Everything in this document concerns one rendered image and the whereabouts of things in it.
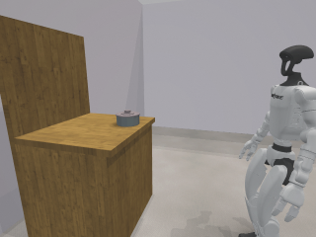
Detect robot thigh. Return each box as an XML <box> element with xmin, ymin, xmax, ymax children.
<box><xmin>257</xmin><ymin>160</ymin><xmax>294</xmax><ymax>230</ymax></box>
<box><xmin>245</xmin><ymin>148</ymin><xmax>270</xmax><ymax>207</ymax></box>

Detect pot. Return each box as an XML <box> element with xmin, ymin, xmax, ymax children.
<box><xmin>117</xmin><ymin>116</ymin><xmax>140</xmax><ymax>127</ymax></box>

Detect right robot forearm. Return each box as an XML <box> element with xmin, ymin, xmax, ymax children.
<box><xmin>251</xmin><ymin>117</ymin><xmax>270</xmax><ymax>144</ymax></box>

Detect left robot hand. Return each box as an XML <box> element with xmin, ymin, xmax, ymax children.
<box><xmin>271</xmin><ymin>183</ymin><xmax>305</xmax><ymax>222</ymax></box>

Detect lid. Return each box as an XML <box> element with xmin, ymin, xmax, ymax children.
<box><xmin>116</xmin><ymin>111</ymin><xmax>140</xmax><ymax>118</ymax></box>

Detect left robot forearm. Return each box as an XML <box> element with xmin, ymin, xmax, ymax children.
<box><xmin>289</xmin><ymin>129</ymin><xmax>316</xmax><ymax>188</ymax></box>

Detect robot right upper arm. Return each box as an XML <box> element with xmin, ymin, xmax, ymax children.
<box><xmin>266</xmin><ymin>85</ymin><xmax>278</xmax><ymax>121</ymax></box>

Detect right robot hand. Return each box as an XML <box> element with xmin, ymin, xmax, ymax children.
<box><xmin>239</xmin><ymin>140</ymin><xmax>258</xmax><ymax>162</ymax></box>

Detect table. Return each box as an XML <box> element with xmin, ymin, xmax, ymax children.
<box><xmin>0</xmin><ymin>15</ymin><xmax>155</xmax><ymax>237</ymax></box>

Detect robot right thigh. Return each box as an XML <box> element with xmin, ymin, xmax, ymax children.
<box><xmin>245</xmin><ymin>148</ymin><xmax>270</xmax><ymax>207</ymax></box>

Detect robot left thigh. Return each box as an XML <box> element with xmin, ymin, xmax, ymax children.
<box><xmin>257</xmin><ymin>160</ymin><xmax>294</xmax><ymax>230</ymax></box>

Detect robot left upper arm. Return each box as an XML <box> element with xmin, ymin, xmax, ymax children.
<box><xmin>294</xmin><ymin>86</ymin><xmax>316</xmax><ymax>143</ymax></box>

